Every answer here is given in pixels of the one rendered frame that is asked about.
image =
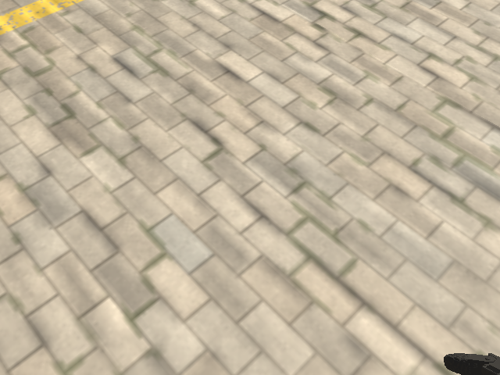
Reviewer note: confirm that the robot right hand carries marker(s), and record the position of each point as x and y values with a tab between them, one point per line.
473	364

